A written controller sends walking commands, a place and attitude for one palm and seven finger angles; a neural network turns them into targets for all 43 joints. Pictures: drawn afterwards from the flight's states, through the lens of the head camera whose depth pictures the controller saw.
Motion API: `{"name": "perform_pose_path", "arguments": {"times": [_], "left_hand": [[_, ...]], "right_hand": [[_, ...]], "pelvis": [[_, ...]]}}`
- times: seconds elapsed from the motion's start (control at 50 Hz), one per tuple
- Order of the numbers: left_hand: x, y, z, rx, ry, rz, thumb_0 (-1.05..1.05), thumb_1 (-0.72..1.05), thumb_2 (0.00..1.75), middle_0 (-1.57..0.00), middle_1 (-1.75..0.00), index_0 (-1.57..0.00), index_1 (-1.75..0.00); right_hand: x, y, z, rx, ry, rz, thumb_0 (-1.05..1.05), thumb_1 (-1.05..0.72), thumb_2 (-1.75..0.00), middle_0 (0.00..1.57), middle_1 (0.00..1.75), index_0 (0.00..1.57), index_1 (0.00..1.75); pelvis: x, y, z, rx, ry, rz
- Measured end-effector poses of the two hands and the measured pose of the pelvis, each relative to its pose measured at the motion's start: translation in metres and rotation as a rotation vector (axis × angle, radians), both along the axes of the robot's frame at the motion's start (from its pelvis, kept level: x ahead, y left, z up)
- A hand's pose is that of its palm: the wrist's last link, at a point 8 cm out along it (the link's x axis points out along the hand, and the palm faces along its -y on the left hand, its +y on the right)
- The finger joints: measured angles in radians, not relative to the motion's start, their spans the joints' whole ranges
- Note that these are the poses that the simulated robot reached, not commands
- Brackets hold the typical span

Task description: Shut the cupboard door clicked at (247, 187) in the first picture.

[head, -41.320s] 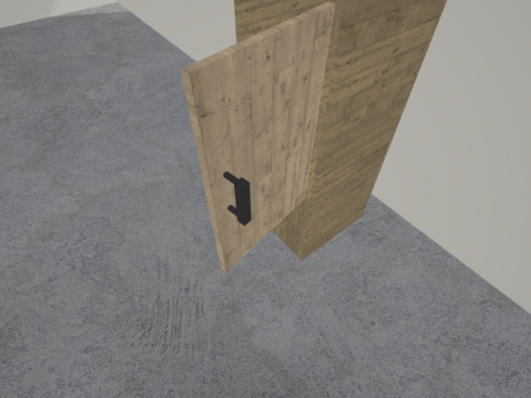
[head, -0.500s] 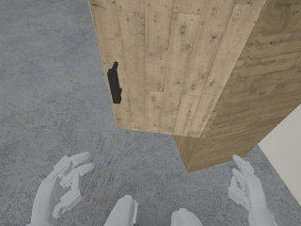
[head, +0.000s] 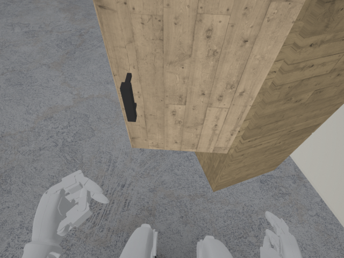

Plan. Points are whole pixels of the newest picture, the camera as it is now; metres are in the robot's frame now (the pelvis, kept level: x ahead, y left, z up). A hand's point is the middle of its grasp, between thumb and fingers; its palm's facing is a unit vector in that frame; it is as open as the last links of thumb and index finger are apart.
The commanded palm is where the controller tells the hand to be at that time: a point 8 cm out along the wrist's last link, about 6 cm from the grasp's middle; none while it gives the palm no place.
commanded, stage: raise the hand and make a fist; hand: left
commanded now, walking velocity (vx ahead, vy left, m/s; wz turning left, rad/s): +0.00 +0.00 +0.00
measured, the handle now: (130, 98) +0.48 +0.15 +0.07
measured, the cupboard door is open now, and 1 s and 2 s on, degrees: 67 67 67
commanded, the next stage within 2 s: bring the fist close to the handle in 0.94 s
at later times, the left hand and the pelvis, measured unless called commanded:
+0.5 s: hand (80, 199) +0.22 +0.19 +0.07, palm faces +0.00 -1.00 -0.03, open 3.1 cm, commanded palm +0.20 +0.25 +0.07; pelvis +0.01 +0.00 +0.01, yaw +1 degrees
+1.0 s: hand (91, 195) +0.23 +0.18 +0.07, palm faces -0.01 -1.00 -0.03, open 3.1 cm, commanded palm +0.21 +0.23 +0.07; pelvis +0.01 -0.01 +0.01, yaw +0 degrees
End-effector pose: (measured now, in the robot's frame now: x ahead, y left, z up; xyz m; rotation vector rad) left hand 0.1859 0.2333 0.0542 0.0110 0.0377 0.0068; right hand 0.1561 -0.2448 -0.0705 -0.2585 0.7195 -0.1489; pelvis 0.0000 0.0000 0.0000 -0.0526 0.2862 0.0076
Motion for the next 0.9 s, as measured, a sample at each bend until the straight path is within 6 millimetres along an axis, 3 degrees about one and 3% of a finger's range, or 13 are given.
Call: {"name": "perform_pose_path", "arguments": {"times": [0.22,0.38,0.68,0.9], "left_hand": [[0.004,0.01,0.009,0.003,-0.02,0.005,0.02,0.9,0.9,-1.13,-1.31,-1.12,-1.31],[0.008,0.012,0.014,0.011,-0.01,-0.003,0.02,0.9,0.9,-1.25,-1.45,-1.25,-1.45],[0.022,0.009,0.016,0.012,-0.004,-0.017,0.02,0.9,0.9,-1.3,-1.5,-1.3,-1.5],[0.024,0.0,0.015,0.009,-0.013,-0.013,0.02,0.9,0.9,-1.3,-1.5,-1.3,-1.5]], "right_hand": [[0.038,0.028,0.023,0.018,-0.094,0.075,0.02,-0.9,-0.89,0.2,0.3,0.2,0.3],[0.042,0.042,0.024,0.055,-0.091,0.108,0.01,-0.9,-0.89,0.21,0.3,0.2,0.3],[0.016,0.012,0.015,0.03,-0.013,0.045,0.02,-0.9,-0.89,0.21,0.3,0.2,0.3],[0.02,0.001,0.013,0.026,-0.021,0.028,0.02,-0.9,-0.89,0.2,0.3,0.2,0.3]], "pelvis": [[0.002,0.008,0.005,-0.015,-0.011,0.01],[0.004,0.008,0.009,-0.017,-0.019,0.014],[0.008,-0.001,0.012,-0.007,-0.018,0.007],[0.01,-0.007,0.01,0.002,-0.013,0.002]]}}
